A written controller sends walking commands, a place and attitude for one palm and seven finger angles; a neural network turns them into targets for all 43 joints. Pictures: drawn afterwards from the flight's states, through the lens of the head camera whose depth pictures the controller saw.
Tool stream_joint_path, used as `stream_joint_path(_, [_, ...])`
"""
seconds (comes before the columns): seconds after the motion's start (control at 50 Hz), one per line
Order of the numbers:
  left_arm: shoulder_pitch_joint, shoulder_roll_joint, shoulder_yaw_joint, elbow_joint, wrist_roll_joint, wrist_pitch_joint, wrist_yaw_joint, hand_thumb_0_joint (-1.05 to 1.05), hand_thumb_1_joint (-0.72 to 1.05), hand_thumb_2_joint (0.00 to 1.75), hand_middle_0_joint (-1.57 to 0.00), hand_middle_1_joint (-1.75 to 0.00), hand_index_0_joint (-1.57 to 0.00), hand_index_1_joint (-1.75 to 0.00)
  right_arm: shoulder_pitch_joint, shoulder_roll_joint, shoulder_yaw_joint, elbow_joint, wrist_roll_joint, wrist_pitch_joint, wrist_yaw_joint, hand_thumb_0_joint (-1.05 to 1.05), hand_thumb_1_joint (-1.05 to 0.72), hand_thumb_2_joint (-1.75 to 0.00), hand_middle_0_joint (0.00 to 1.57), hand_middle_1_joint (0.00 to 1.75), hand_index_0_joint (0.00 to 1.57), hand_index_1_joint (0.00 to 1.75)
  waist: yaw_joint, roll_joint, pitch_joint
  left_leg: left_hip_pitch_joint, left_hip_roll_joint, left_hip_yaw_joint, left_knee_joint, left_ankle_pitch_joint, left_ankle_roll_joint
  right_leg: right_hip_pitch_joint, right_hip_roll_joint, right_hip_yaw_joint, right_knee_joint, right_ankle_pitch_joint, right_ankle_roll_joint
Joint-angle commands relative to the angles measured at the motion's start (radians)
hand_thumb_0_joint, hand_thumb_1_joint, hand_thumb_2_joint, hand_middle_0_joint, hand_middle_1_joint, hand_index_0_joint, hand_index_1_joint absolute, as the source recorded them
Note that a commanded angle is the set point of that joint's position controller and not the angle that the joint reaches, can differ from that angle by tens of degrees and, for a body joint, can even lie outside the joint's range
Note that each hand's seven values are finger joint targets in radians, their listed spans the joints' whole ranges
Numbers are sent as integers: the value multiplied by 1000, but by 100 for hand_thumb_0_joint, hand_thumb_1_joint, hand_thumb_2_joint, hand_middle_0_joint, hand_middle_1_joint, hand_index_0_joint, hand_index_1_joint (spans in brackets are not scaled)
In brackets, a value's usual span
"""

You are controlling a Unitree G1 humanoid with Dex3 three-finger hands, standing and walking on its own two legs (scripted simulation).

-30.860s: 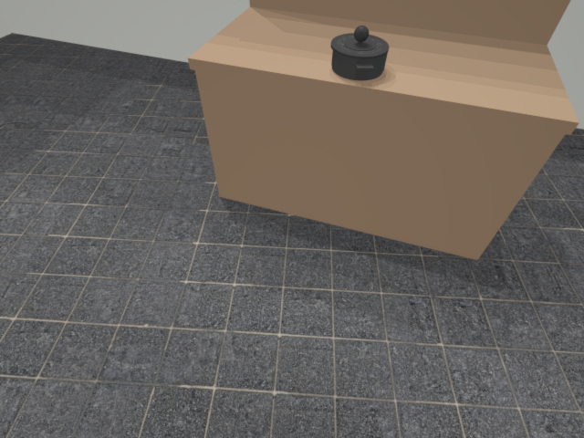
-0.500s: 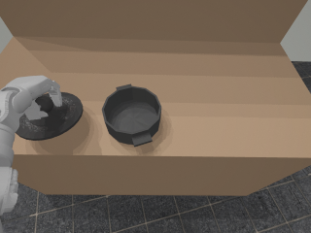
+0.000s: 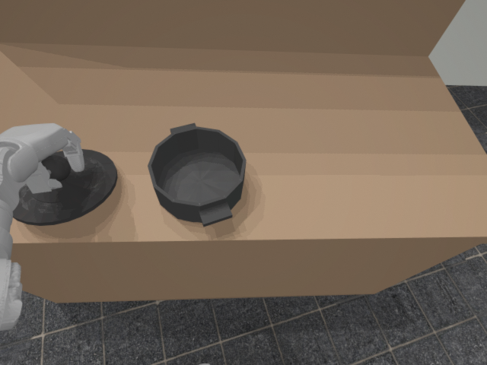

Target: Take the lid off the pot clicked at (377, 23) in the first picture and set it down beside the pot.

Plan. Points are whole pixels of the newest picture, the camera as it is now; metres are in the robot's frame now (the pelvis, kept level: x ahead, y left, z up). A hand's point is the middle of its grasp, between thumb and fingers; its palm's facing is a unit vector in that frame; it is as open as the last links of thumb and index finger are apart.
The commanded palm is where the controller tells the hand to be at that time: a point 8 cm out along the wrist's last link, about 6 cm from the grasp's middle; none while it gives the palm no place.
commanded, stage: lower the lid onto the table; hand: left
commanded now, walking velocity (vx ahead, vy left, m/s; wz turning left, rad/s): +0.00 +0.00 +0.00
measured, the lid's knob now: (55, 168) +0.44 +0.33 +0.01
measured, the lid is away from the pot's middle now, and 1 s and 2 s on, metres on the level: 0.25 0.25 0.25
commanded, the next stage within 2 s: open the fingers wide in 0.30 s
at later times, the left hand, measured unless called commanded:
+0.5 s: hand (56, 180) +0.42 +0.32 +0.01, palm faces -0.44 -0.11 -0.89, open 6.5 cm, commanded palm +0.44 +0.32 +0.08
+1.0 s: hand (55, 181) +0.41 +0.32 +0.02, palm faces -0.44 -0.08 -0.89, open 7.6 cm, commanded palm +0.43 +0.31 +0.08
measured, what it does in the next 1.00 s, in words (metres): stands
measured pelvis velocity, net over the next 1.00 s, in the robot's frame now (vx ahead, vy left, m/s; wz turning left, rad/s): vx -0.01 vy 0.00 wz -0.01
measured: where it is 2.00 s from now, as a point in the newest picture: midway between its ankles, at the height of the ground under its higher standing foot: outside the picture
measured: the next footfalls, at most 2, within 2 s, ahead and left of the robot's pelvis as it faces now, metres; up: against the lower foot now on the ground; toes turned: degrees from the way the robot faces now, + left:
none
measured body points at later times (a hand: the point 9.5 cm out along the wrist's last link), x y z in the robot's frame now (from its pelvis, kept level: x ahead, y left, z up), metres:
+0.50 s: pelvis -0.01 +0.00 -0.01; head +0.08 +0.02 +0.43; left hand +0.44 +0.33 +0.06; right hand +0.02 -0.28 -0.13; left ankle -0.01 +0.04 -0.73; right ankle -0.01 -0.15 -0.73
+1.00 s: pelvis -0.01 +0.00 -0.01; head +0.08 +0.02 +0.43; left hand +0.43 +0.32 +0.07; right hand +0.03 -0.28 -0.13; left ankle -0.01 +0.04 -0.73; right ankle -0.01 -0.15 -0.73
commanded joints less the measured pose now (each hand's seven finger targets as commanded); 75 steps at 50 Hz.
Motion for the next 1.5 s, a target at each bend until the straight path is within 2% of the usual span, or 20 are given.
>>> stream_joint_path(0.0, [-476, 387, 129, -252, -29, -26, 59, 0, 62, 102, -89, -101, -94, -104, 88, -185, -63, -60, -5, -13, -16, 0, -90, -90, 20, 30, 20, 30, 3, 155, -481, 494, 72, -119, 0, 615, -67, -40, 43, -25, -3, 216, -70])
stream_joint_path(0.08, [-469, 306, 70, -191, -28, -18, 70, 0, 62, 102, -89, -101, -94, -104, 97, -183, -66, -43, -4, -7, -12, 0, -90, -90, 20, 30, 20, 30, -13, 153, -411, 474, 80, -124, 10, 580, -75, -124, 48, -31, 4, 160, -70])
stream_joint_path(0.12, [-452, 354, 112, -192, -22, -21, 79, 0, 62, 102, -89, -101, -94, -104, 100, -189, -66, -50, -3, -8, -10, 0, -90, -90, 20, 30, 20, 30, 1, 132, -431, 460, 78, -125, 13, 584, -73, -110, 47, -28, 15, 174, -74])
stream_joint_path(0.2, [-429, 259, 40, -135, -18, -3, 88, 0, 62, 102, -89, -101, -94, -104, 107, -183, -67, -45, -4, 2, 1, 0, -90, -90, 20, 30, 20, 30, -14, 107, -404, 425, 77, -127, 25, 543, -79, -151, 52, -35, 29, 144, -71])
stream_joint_path(0.24, [-442, 338, 93, -137, -12, -1, 93, 0, 62, 102, -89, -101, -94, -104, 109, -189, -62, -52, -4, 5, 0, 0, -90, -90, 20, 30, 20, 30, -5, 102, -425, 392, 70, -116, 29, 510, -70, -119, 51, -27, 40, 154, -73])
stream_joint_path(0.36, [-487, 349, 91, -157, 7, -6, 109, 0, 62, 102, -89, -101, -94, -104, 122, -187, -61, -55, -5, -1, -8, 0, -90, -90, 20, 30, 20, 30, -16, 142, -458, 414, 75, -127, 50, 497, -77, -171, 54, -33, 63, 124, -72])
stream_joint_path(0.38, [-305, 324, 121, -121, -7, -13, 108, 0, 62, 102, -89, -101, -94, -104, 109, -168, -65, -86, -5, -3, 2, 0, -90, -90, 20, 30, 20, 30, 23, 140, -464, 406, 64, -124, 51, 533, -81, -135, 55, -35, 69, 132, -77])
stream_joint_path(0.4, [-285, 330, 127, -120, -17, -16, 108, 0, 61, 101, -87, -101, -92, -104, 99, -174, -60, -86, -4, 3, 6, 0, -90, -90, 20, 30, 20, 30, 19, 110, -457, 375, 64, -112, 55, 522, -79, -115, 55, -30, 69, 152, -76])
stream_joint_path(0.48, [-386, 325, 85, -136, -5, -1, 110, 0, 55, 97, -82, -99, -86, -102, 99, -183, -61, -79, -1, 15, 10, 0, -90, -90, 20, 30, 20, 30, -2, 112, -398, 324, 66, -109, 50, 427, -69, -148, 54, -30, 68, 117, -74])
stream_joint_path(0.54, [-409, 334, 86, -155, 16, 7, 122, 0, 50, 94, -78, -98, -82, -101, 106, -180, -61, -79, 2, 13, 10, 0, -90, -90, 20, 30, 20, 30, 1, 164, -412, 376, 71, -130, 49, 460, -83, -185, 56, -37, 77, 90, -78])
stream_joint_path(0.62, [-364, 379, 132, -157, 2, 4, 122, 0, 43, 91, -72, -96, -76, -99, 102, -181, -58, -92, 3, 12, 9, 0, -90, -90, 20, 30, 20, 30, 14, 130, -453, 353, 60, -115, 56, 454, -73, -129, 54, -26, 80, 132, -78])
stream_joint_path(0.68, [-413, 278, 56, -208, -5, 10, 118, 0, 38, 88, -69, -95, -72, -97, 101, -173, -67, -82, 1, 13, 13, 0, -90, -90, 20, 30, 20, 30, -4, 185, -444, 423, 78, -135, 52, 484, -87, -193, 55, -36, 73, 97, -75])
stream_joint_path(0.76, [-396, 326, 93, -175, -13, 14, 115, 0, 32, 85, -63, -93, -66, -95, 104, -180, -61, -86, 4, 14, 8, 0, -90, -90, 20, 30, 20, 30, -1, 109, -428, 368, 68, -127, 44, 415, -70, -155, 56, -30, 71, 96, -75])
stream_joint_path(0.9, [-392, 283, 65, -189, -18, 14, 107, 0, 20, 79, -54, -90, -56, -91, 102, -176, -63, -81, 4, 7, 8, 0, -90, -90, 20, 30, 20, 30, 0, 126, -410, 386, 73, -133, 41, 417, -74, -176, 55, -35, 68, 83, -78])
stream_joint_path(0.94, [-392, 313, 95, -243, -15, 4, 108, 0, 17, 78, -52, -89, -53, -90, 101, -172, -65, -86, 0, 9, 11, 0, -90, -90, 20, 30, 20, 30, 13, 155, -477, 431, 72, -136, 51, 530, -84, -145, 55, -32, 74, 132, -79])
stream_joint_path(1.06, [-330, 221, 36, -156, -26, 20, 111, 0, 7, 73, -44, -86, -45, -87, 90, -168, -67, -84, 4, 21, 25, 0, -90, -90, 20, 30, 20, 30, 1, 96, -379, 381, 74, -127, 49, 486, -81, -177, 57, -35, 68, 108, -73])
stream_joint_path(1.22, [-356, 327, 117, -231, -15, 13, 131, 0, -3, 69, -36, -83, -36, -83, 79, -171, -62, -97, 3, 15, 19, 0, -90, -90, 20, 30, 20, 30, 20, 124, -456, 407, 67, -125, 45, 509, -80, -113, 51, -25, 71, 147, -78])
stream_joint_path(1.3, [-328, 227, 39, -174, -24, 32, 127, 0, -3, 69, -37, -82, -37, -82, 75, -166, -62, -92, 6, 18, 26, 0, -90, -90, 20, 30, 20, 30, 6, 103, -382, 361, 68, -115, 38, 452, -76, -141, 52, -33, 66, 119, -75])
stream_joint_path(1.44, [-399, 280, 64, -263, -18, 14, 109, 0, -4, 71, -37, -81, -37, -81, 81, -167, -64, -96, 2, 11, 14, 0, -90, -90, 20, 30, 20, 30, 3, 146, -460, 429, 62, -119, 42, 476, -70, -123, 52, -24, 61, 135, -75])
stream_joint_path(1.48, [-368, 299, 81, -213, -23, 14, 110, 0, -4, 70, -37, -82, -37, -82, 80, -171, -57, -92, 5, 10, 9, 0, -90, -90, 20, 30, 20, 30, 4, 98, -428, 373, 60, -109, 40, 428, -62, -110, 53, -26, 64, 132, -73])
